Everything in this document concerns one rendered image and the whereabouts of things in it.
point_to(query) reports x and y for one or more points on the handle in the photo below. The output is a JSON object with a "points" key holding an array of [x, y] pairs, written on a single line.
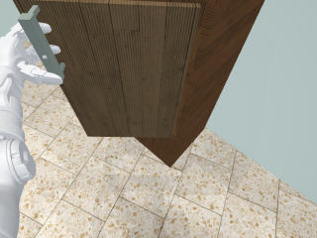
{"points": [[36, 36]]}

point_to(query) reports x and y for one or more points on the cupboard door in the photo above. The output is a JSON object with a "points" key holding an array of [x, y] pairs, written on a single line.
{"points": [[125, 61]]}

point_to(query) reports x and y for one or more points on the left robot forearm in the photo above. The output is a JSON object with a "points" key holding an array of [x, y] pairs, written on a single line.
{"points": [[11, 110]]}

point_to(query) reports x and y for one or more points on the robot left hand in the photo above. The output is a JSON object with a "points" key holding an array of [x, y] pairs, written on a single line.
{"points": [[13, 54]]}

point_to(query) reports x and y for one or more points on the robot left upper arm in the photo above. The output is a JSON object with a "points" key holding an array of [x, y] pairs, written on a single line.
{"points": [[17, 166]]}

